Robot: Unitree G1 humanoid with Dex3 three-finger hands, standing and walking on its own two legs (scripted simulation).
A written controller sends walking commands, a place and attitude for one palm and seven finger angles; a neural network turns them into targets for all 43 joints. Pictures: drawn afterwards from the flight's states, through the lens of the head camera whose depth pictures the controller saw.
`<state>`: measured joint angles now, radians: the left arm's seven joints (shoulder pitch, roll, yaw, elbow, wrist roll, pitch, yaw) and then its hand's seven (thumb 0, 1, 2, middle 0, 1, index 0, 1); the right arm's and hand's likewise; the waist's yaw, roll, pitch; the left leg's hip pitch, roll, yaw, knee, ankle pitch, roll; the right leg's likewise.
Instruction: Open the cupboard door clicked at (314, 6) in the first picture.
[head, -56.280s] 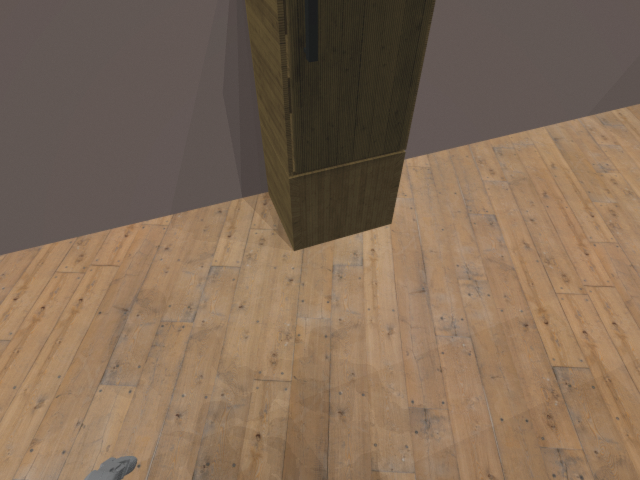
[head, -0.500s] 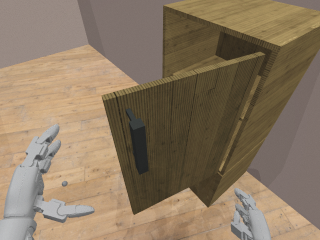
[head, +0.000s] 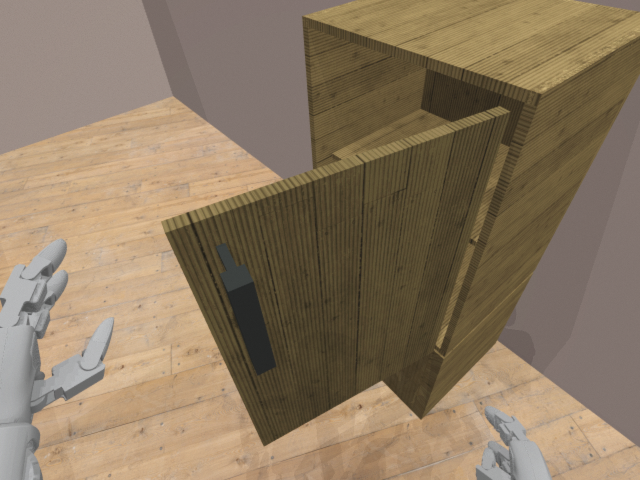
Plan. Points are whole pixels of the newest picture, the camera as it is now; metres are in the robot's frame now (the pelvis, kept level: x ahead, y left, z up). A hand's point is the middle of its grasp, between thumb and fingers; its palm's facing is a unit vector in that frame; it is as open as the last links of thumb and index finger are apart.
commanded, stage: draw the hand back to the body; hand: left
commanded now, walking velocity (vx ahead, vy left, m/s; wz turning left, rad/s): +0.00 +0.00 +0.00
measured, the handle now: (245, 311) +0.26 +0.12 +0.13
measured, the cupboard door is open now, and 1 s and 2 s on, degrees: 78 78 78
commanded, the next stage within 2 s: step back with the hand held close in 0.42 s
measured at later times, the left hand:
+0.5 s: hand (83, 362) +0.18 +0.25 +0.15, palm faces +0.43 -0.80 -0.41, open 7.4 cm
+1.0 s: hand (28, 405) +0.14 +0.28 +0.15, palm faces +0.34 -0.79 -0.52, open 7.4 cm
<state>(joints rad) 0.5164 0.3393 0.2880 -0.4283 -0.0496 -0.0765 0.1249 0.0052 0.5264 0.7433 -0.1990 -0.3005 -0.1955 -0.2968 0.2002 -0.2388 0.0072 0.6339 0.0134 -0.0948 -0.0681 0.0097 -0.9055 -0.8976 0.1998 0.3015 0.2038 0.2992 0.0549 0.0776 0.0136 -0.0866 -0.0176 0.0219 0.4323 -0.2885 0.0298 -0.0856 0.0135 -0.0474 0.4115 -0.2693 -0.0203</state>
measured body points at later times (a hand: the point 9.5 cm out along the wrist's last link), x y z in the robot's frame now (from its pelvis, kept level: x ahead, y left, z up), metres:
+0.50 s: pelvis -0.01 -0.01 +0.00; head -0.03 -0.04 +0.45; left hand +0.15 +0.29 +0.17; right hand +0.17 -0.23 -0.09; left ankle -0.03 +0.10 -0.74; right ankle -0.03 -0.10 -0.74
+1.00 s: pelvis -0.07 +0.02 -0.01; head -0.04 +0.03 +0.44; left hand +0.11 +0.32 +0.18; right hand +0.10 -0.23 -0.09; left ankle -0.03 +0.10 -0.74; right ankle -0.03 -0.10 -0.74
